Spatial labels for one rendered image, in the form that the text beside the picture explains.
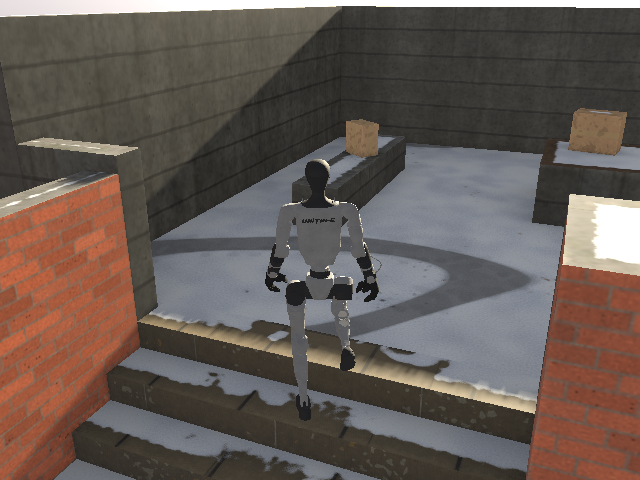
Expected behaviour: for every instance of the humanoid robot head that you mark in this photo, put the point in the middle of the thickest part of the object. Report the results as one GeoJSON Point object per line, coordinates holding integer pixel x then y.
{"type": "Point", "coordinates": [317, 172]}

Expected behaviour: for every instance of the left robot hand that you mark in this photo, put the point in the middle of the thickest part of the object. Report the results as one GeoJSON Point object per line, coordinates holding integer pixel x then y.
{"type": "Point", "coordinates": [269, 282]}

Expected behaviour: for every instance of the robot left shin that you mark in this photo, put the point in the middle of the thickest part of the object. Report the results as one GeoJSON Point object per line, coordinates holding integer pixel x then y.
{"type": "Point", "coordinates": [300, 364]}

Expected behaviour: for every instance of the right robot upper arm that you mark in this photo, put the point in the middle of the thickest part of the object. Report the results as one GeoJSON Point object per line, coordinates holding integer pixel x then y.
{"type": "Point", "coordinates": [350, 212]}

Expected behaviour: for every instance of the robot left forearm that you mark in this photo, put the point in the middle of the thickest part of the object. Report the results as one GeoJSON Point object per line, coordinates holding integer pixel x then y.
{"type": "Point", "coordinates": [274, 264]}

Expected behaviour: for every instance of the robot right forearm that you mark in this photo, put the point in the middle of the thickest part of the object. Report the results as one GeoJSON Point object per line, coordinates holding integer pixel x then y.
{"type": "Point", "coordinates": [366, 266]}

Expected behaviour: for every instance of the right robot hand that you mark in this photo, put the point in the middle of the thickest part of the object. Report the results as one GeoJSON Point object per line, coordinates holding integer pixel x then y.
{"type": "Point", "coordinates": [366, 287]}

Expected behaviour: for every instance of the left robot upper arm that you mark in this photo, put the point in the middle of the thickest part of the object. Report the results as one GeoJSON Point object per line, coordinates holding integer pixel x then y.
{"type": "Point", "coordinates": [286, 214]}

